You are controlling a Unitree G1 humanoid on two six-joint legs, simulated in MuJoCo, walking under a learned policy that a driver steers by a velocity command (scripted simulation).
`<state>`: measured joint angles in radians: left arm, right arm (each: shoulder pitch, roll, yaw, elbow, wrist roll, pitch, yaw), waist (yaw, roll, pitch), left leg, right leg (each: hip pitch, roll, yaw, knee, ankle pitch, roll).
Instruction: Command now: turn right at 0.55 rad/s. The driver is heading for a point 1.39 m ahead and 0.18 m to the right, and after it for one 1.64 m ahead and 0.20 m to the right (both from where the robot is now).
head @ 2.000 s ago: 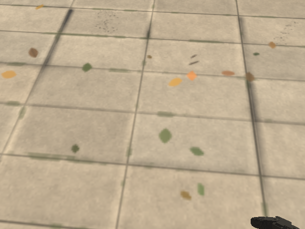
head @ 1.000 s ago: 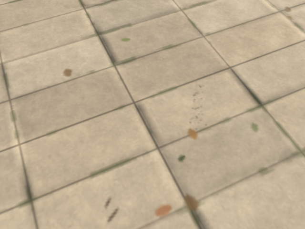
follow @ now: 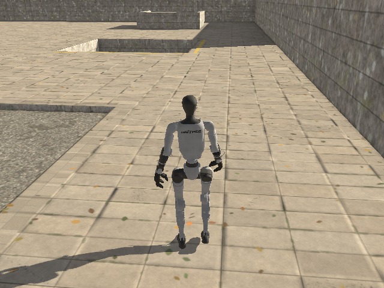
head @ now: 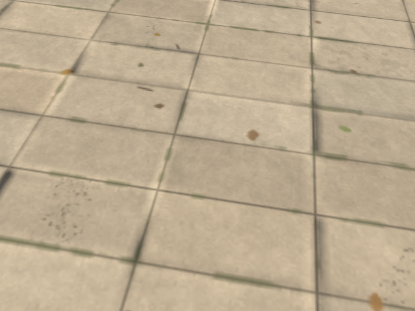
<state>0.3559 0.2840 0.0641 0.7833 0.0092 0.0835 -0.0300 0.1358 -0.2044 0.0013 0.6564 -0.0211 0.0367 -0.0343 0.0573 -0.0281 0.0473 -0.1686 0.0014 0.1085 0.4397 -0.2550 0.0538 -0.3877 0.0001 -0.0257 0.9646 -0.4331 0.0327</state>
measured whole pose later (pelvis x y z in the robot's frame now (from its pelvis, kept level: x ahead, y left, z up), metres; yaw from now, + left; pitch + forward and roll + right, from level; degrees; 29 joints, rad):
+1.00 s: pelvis -0.02 +0.01 +0.00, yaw +3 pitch +0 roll -1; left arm 0.17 0.32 0.05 0.73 0.03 0.04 0.01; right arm 0.23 -0.31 -0.07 0.69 0.00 0.05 0.00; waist 0.00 -0.05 0.09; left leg -0.20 -0.10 -0.07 0.45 -0.25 0.09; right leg -0.49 0.00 0.01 1.09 -0.41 0.05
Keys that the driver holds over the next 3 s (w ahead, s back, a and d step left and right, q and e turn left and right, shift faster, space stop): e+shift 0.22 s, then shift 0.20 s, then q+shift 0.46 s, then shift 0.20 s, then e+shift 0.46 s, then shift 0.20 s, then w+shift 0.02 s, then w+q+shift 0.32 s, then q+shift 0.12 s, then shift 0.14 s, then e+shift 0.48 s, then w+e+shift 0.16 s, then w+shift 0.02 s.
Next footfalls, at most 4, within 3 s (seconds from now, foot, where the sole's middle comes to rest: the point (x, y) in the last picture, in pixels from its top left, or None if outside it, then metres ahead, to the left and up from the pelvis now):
0.18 right None -0.01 -0.11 -0.78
0.84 left None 0.01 0.07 -0.78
1.46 right None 0.01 -0.10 -0.78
2.20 left None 0.38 0.09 -0.78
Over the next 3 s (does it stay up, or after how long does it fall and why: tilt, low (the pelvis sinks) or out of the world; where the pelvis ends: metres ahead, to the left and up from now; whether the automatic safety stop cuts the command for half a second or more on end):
stays up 0.49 0.12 -0.01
